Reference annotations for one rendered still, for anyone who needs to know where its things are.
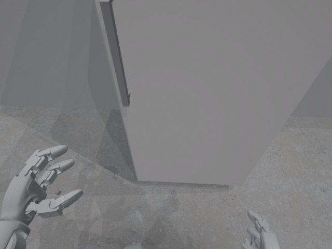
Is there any handle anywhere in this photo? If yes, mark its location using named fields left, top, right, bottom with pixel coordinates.
left=100, top=0, right=130, bottom=107

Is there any left robot forearm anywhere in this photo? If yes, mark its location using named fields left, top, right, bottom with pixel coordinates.
left=0, top=219, right=31, bottom=249

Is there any fridge door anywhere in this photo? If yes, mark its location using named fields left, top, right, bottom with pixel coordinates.
left=95, top=0, right=332, bottom=186

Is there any robot left hand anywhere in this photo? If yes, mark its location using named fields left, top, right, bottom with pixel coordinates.
left=0, top=145, right=83, bottom=226

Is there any robot right hand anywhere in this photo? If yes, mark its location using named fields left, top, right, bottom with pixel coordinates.
left=242, top=210, right=281, bottom=249

